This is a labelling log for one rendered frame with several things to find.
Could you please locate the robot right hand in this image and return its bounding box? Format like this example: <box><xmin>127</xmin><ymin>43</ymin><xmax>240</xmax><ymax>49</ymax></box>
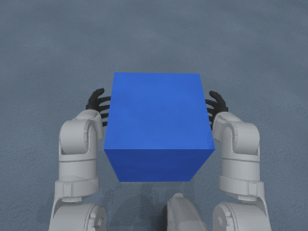
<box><xmin>205</xmin><ymin>90</ymin><xmax>228</xmax><ymax>130</ymax></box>

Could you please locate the left robot forearm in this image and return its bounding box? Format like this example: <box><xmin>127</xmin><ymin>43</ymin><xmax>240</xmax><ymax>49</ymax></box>
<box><xmin>48</xmin><ymin>109</ymin><xmax>104</xmax><ymax>231</ymax></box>

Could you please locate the robot right upper arm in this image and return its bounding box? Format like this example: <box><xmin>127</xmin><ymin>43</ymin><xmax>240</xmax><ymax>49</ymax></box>
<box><xmin>212</xmin><ymin>201</ymin><xmax>270</xmax><ymax>231</ymax></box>

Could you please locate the robot left upper arm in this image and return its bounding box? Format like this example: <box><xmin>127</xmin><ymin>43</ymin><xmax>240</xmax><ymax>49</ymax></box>
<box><xmin>49</xmin><ymin>202</ymin><xmax>107</xmax><ymax>231</ymax></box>

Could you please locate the robot right thigh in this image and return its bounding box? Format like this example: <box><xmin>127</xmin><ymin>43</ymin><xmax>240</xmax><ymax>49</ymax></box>
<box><xmin>167</xmin><ymin>197</ymin><xmax>209</xmax><ymax>231</ymax></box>

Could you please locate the right robot forearm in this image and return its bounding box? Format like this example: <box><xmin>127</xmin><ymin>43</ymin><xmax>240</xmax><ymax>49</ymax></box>
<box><xmin>212</xmin><ymin>112</ymin><xmax>271</xmax><ymax>231</ymax></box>

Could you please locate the carton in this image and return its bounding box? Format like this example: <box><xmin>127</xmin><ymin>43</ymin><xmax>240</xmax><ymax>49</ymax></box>
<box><xmin>104</xmin><ymin>72</ymin><xmax>215</xmax><ymax>182</ymax></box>

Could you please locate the robot left hand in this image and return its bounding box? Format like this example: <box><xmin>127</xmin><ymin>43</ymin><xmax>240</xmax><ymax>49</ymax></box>
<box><xmin>86</xmin><ymin>88</ymin><xmax>111</xmax><ymax>127</ymax></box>

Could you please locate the robot right shin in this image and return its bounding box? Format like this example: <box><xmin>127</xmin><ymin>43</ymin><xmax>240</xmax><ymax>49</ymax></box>
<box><xmin>167</xmin><ymin>192</ymin><xmax>184</xmax><ymax>231</ymax></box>

